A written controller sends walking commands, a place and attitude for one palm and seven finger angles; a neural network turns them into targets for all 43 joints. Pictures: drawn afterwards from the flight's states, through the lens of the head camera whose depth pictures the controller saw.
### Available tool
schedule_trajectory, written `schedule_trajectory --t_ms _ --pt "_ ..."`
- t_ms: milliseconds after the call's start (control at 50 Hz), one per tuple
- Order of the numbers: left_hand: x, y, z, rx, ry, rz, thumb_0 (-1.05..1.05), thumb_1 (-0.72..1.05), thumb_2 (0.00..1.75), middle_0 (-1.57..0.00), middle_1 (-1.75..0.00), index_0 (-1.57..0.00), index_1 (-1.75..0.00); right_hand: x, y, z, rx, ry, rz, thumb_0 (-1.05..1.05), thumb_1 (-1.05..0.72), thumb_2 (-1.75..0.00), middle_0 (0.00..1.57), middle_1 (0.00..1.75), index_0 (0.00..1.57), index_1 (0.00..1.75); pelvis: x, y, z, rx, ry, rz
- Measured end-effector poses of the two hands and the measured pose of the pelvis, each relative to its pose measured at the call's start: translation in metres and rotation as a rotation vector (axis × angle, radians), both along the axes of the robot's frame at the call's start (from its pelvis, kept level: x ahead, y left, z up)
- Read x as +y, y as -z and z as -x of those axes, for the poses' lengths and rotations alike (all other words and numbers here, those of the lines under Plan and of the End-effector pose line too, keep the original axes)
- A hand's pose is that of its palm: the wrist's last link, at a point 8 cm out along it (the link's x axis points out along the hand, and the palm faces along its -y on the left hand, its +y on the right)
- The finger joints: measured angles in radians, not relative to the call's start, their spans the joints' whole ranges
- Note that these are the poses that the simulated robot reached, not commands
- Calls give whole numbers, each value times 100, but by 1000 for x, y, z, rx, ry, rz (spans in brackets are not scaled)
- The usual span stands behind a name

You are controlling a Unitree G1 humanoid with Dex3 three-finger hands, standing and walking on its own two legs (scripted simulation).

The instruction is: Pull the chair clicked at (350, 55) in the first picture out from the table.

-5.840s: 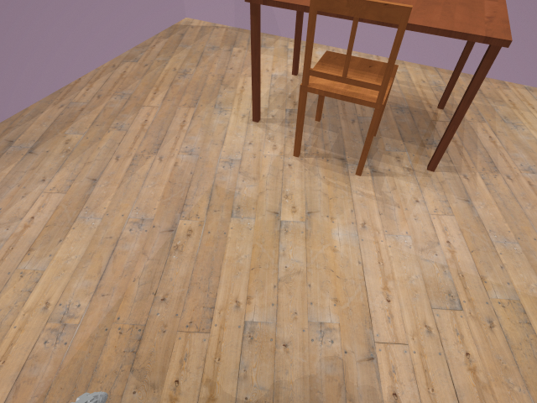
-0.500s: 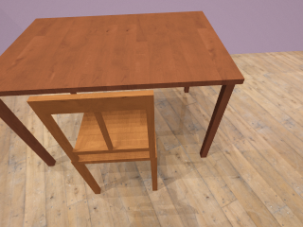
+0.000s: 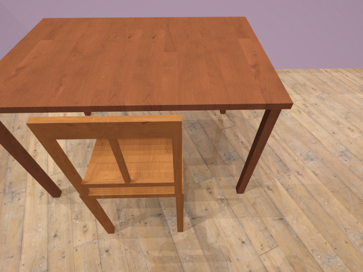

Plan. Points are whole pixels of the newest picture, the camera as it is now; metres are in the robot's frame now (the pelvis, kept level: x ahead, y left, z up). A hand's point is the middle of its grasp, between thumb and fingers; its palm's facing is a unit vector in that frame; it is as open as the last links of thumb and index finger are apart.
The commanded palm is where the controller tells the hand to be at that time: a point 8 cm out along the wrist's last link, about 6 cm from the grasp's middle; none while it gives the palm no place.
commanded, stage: come to a stop and stand still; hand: left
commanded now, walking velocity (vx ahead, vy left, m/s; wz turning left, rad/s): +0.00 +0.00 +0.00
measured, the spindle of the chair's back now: (120, 161) +0.45 +0.23 -0.11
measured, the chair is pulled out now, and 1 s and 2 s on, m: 0.00 0.00 0.00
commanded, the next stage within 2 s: look again from close up in 0.22 s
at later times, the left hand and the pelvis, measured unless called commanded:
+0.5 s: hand out of the picture +0.00 +0.19 -0.17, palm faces +0.03 -0.98 -0.21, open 7.4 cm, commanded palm none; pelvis +0.01 +0.01 +0.00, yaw +0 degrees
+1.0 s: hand out of the picture +0.00 +0.19 -0.17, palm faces +0.02 -0.98 -0.20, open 7.4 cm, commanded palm none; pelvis +0.01 +0.02 +0.01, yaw +0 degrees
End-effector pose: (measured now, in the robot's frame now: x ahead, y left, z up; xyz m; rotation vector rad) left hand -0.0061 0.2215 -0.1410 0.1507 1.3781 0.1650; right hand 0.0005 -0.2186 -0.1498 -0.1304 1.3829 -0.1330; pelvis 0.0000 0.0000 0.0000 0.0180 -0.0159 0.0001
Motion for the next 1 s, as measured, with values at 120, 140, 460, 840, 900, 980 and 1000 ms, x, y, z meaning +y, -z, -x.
schedule_trajectory --t_ms 120,140,460,840,900,980,1000 --pt "0 1 5 20 -10 8 0 91 90 -20 -30 -20 -30 -4 -4 -21 -36 -14 19 1 -91 -90 20 30 20 30 1 -1 -5 -1 1 0" --pt "0 1 5 22 -11 8 0 91 90 -20 -30 -20 -30 -5 -4 -24 -41 -16 22 1 -91 -90 20 30 20 30 1 -1 -5 -1 2 1" --pt "15 -2 1 27 -7 -6 0 91 90 -20 -30 -20 -30 3 -7 -30 -39 -24 25 1 -92 -90 20 30 20 30 10 -4 -10 3 5 1" --pt "22 -3 -6 20 3 -4 0 91 90 -20 -30 -20 -30 19 -5 -4 24 0 3 1 -91 -90 20 30 20 30 18 -5 -9 5 7 -2" --pt "21 -3 -5 22 2 -1 0 91 90 -20 -30 -20 -30 20 -5 -2 27 2 2 1 -91 -90 20 30 20 30 19 -5 -9 5 6 -1" --pt "20 -3 -2 26 -2 3 0 91 90 -20 -30 -20 -30 21 -5 -2 28 2 2 1 -91 -90 20 30 20 30 19 -5 -8 4 6 -1" --pt "20 -2 -2 28 -2 4 0 91 90 -20 -30 -20 -30 21 -6 -2 28 3 3 1 -91 -90 20 30 20 30 19 -5 -8 4 6 -1"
